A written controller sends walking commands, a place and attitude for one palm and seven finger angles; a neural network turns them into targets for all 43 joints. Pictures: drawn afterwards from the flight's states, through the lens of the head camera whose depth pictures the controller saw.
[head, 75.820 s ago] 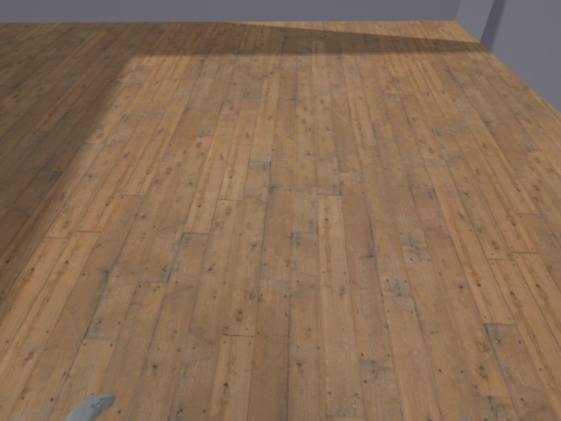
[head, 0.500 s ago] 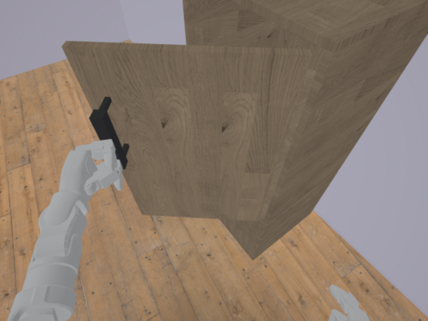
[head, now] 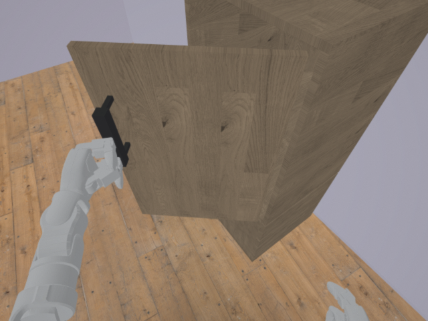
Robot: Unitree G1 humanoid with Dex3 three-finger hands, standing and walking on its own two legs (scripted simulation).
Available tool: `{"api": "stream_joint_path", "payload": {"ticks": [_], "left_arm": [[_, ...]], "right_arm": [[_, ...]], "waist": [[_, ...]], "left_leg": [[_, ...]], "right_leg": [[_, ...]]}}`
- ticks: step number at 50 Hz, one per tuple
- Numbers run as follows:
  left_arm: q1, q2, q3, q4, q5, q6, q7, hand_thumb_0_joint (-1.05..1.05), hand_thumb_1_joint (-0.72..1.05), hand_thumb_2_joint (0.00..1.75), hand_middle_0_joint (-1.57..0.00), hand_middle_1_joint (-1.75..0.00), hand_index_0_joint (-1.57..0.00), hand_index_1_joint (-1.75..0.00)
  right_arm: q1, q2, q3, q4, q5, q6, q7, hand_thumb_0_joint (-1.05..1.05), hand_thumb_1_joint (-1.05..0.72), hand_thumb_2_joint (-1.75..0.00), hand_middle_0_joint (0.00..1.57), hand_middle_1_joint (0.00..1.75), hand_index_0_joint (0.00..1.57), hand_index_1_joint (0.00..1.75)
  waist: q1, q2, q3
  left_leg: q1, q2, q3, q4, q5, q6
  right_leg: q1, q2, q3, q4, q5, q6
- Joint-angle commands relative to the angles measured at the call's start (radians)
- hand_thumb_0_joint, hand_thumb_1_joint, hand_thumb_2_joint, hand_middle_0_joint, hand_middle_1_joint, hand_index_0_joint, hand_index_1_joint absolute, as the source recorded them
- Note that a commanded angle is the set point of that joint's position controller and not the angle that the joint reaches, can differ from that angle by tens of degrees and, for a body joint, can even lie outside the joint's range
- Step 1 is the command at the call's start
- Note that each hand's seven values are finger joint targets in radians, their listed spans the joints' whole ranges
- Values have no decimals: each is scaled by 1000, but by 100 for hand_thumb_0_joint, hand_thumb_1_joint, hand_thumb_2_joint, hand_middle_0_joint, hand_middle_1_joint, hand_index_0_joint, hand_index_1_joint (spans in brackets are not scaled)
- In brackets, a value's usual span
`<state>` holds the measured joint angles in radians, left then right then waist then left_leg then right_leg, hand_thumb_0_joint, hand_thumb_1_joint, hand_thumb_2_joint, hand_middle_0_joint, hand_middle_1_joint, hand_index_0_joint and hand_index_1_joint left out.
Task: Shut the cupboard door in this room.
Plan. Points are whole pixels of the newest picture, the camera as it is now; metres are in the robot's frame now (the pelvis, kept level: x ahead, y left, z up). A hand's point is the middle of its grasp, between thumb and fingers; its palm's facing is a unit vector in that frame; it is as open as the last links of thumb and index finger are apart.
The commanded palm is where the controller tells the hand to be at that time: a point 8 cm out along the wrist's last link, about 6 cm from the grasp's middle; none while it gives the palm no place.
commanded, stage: push the door shut along its arc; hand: left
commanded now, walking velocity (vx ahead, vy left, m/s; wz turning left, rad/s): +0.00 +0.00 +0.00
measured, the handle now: (115, 132) +0.46 +0.22 +0.09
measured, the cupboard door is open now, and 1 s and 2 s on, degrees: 50 36 17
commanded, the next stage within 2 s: pull the fist back off the door in 1.82 s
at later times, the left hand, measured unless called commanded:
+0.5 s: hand (127, 144) +0.42 +0.19 +0.10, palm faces -0.15 -0.99 -0.05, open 3.1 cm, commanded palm +0.41 +0.23 +0.09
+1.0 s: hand (158, 123) +0.48 +0.14 +0.10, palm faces -0.32 -0.95 -0.01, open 3.1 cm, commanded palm +0.48 +0.19 +0.09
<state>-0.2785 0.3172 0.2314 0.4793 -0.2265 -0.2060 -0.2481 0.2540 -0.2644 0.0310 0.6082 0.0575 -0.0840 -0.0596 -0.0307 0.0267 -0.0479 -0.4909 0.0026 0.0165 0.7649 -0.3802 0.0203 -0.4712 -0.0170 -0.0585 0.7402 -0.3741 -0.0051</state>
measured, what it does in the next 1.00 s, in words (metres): stands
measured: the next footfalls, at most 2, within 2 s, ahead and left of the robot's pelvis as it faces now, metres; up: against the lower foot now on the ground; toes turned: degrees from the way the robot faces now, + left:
none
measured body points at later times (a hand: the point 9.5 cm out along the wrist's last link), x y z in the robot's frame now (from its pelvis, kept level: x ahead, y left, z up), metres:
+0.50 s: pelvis -0.01 -0.01 -0.01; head +0.05 -0.01 +0.44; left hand +0.42 +0.24 +0.11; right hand +0.07 -0.28 -0.12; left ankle +0.00 +0.10 -0.71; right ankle +0.00 -0.12 -0.71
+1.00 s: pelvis -0.01 +0.01 -0.02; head +0.09 +0.01 +0.42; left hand +0.49 +0.19 +0.10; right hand +0.01 -0.26 -0.13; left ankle +0.00 +0.10 -0.71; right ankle +0.00 -0.12 -0.71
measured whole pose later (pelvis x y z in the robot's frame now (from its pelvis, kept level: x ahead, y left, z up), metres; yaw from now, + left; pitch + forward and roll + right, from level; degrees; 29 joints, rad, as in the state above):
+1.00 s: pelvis -0.01 +0.01 -0.02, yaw -1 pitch +15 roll -2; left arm -0.95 0.48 0.26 1.17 -0.15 -0.27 -0.47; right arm 0.35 -0.29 0.04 0.66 0.03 -0.02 -0.05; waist -0.17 0.02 -0.06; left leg -0.74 0.01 0.03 0.88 -0.40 0.03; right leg -0.71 -0.01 -0.05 0.84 -0.38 0.00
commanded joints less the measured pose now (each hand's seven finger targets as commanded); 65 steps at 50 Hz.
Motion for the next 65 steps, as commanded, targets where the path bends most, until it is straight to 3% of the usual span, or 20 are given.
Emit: {"api": "stream_joint_path", "payload": {"ticks": [1, 3, 5, 9, 13, 17, 23, 32, 37, 40, 45, 47, 48, 50, 53, 56, 57, 58, 63, 65], "left_arm": [[-436, 214, 43, -199, -22, -67, -34, 0, 90, 90, -130, -150, -130, -150], [-494, 234, 50, -160, -26, -73, -49, 0, 90, 90, -130, -150, -130, -150], [-519, 255, 71, -97, -33, -73, -60, 0, 90, 90, -130, -150, -130, -150], [-518, 317, 118, 24, -28, -70, -92, 0, 90, 90, -130, -150, -130, -150], [-603, 287, 69, 73, -22, -76, -130, 0, 90, 90, -130, -150, -130, -150], [-676, 310, 70, 124, -18, -91, -157, 0, 90, 90, -130, -150, -130, -150], [-867, 303, 26, 232, -11, -114, -190, 0, 90, 90, -130, -150, -130, -150], [-976, 347, 43, 343, 9, -135, -234, 0, 90, 90, -130, -150, -130, -150], [-1056, 336, 29, 381, 17, -140, -240, 0, 90, 90, -130, -150, -130, -150], [-1068, 319, 23, 357, 20, -147, -238, 0, 90, 90, -130, -150, -130, -150], [-1143, 346, 42, 467, 35, -122, -229, 0, 90, 90, -130, -150, -130, -150], [-1163, 399, 76, 493, 49, -118, -218, 0, 90, 90, -130, -150, -130, -150], [-1198, 411, 79, 483, 56, -122, -213, 0, 90, 90, -130, -150, -130, -150], [-1203, 423, 91, 446, 63, -140, -216, 0, 90, 90, -130, -150, -130, -150], [-1193, 422, 97, 450, 68, -143, -227, 0, 90, 90, -130, -150, -130, -150], [-1169, 435, 107, 511, 71, -116, -243, 0, 90, 90, -130, -150, -130, -150], [-1146, 452, 127, 548, 72, -101, -243, 0, 90, 90, -130, -150, -130, -150], [-1183, 442, 103, 552, 77, -94, -247, 0, 90, 90, -130, -150, -130, -150], [-1293, 433, 70, 569, 79, -89, -263, 0, 90, 90, -130, -150, -130, -150], [-1319, 433, 68, 552, 74, -97, -277, 0, 90, 90, -130, -150, -130, -150]], "right_arm": [[-14, -141, -55, -127, 3, -45, -14, 0, -90, -90, 20, 30, 20, 30], [-13, -143, -52, -118, 5, -43, -18, 0, -90, -90, 20, 30, 20, 30], [-6, -147, -50, -111, 4, -37, -22, 0, -90, -90, 20, 30, 20, 30], [18, -157, -52, -107, 2, -22, -22, 0, -90, -90, 20, 30, 20, 30], [35, -157, -53, -112, 4, -10, -14, 0, -90, -90, 20, 30, 20, 30], [65, -167, -59, -101, 2, 1, -15, 0, -90, -90, 20, 30, 20, 30], [97, -177, -59, -64, 2, 11, -18, 0, -90, -90, 20, 30, 20, 30], [143, -189, -61, -36, -10, 17, -14, 0, -90, -90, 20, 30, 20, 30], [167, -193, -63, -29, -14, 21, -9, 0, -90, -90, 20, 30, 20, 30], [180, -195, -69, -28, -20, 20, -5, 0, -90, -90, 20, 30, 20, 30], [209, -203, -64, -12, -23, 33, -4, 0, -90, -90, 20, 30, 20, 30], [218, -208, -63, -16, -24, 36, -3, 0, -90, -90, 20, 30, 20, 30], [224, -207, -63, -15, -26, 36, -3, 0, -90, -90, 20, 30, 20, 30], [230, -204, -64, -23, -33, 35, 0, 0, -90, -90, 20, 30, 20, 30], [245, -202, -69, -22, -39, 40, 6, 0, -90, -90, 20, 30, 20, 30], [259, -207, -69, -25, -39, 54, 7, 0, -90, -90, 20, 30, 20, 30], [266, -210, -70, -28, -38, 59, 7, 0, -90, -90, 20, 30, 20, 30], [266, -210, -68, -27, -37, 64, 5, 0, -90, -90, 20, 30, 20, 30], [284, -214, -69, -8, -38, 67, -4, 0, -90, -90, 20, 30, 20, 30], [287, -216, -70, -3, -41, 64, -7, 0, -90, -90, 20, 30, 20, 30]], "waist": [[-33, 15, -301], [-42, 28, -283], [-48, -12, -269], [-32, -18, -286], [-49, 22, -281], [-67, -12, -306], [-112, -3, -293], [-121, 59, -392], [-142, 55, -371], [-140, 87, -445], [-167, 27, -386], [-167, 17, -378], [-174, 31, -393], [-154, 103, -487], [-154, 109, -529], [-157, 76, -506], [-158, 31, -481], [-175, 17, -447], [-216, 28, -420], [-212, 67, -471]], "left_leg": [[168, 1, -37, -100, 243, 3], [163, 1, -39, -99, 220, 1], [137, -1, -33, -95, 202, 7], [108, -4, -27, -86, 227, 8], [106, -6, -28, -79, 228, 5], [98, -5, -29, -63, 237, 10], [89, -3, -39, -48, 175, 16], [127, 1, -57, -16, 247, 12], [124, 7, -71, -6, 238, 11], [192, 12, -80, 8, 314, 8], [125, 15, -88, 11, 274, 11], [80, 13, -84, 14, 237, 14], [86, 14, -85, 18, 242, 14], [158, 13, -92, 36, 338, 6], [193, 20, -96, 55, 396, 3], [136, 16, -84, 62, 407, 7], [99, 15, -75, 63, 383, 12], [59, 12, -67, 62, 349, 16], [49, 10, -65, 79, 303, 22], [91, 9, -69, 93, 342, 20]], "right_leg": [[67, 13, 25, -91, 257, -17], [47, 15, 27, -96, 234, -18], [53, 14, 34, -104, 230, -14], [79, 11, 42, -96, 263, -15], [40, 13, 39, -88, 266, -18], [35, 16, 43, -81, 280, -16], [-50, 19, 43, -80, 201, -14], [-98, 25, 33, -36, 237, -23], [-168, 33, 23, -26, 202, -23], [-185, 38, 17, -11, 236, -25], [-224, 43, 11, -6, 204, -21], [-216, 41, 18, -6, 185, -20], [-219, 41, 21, -3, 188, -20], [-214, 44, 18, 20, 240, -26], [-224, 46, 18, 28, 273, -25], [-203, 51, 17, 33, 308, -20], [-188, 52, 19, 26, 314, -17], [-189, 52, 22, 21, 308, -14], [-240, 58, 27, 12, 273, -12], [-249, 61, 24, 24, 290, -16]]}}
